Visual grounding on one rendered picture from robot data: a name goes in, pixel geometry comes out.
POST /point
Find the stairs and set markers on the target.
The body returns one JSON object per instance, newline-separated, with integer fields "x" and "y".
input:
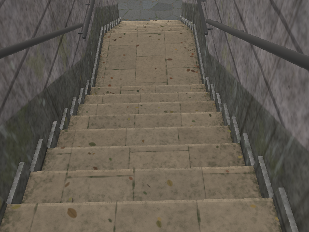
{"x": 149, "y": 26}
{"x": 149, "y": 158}

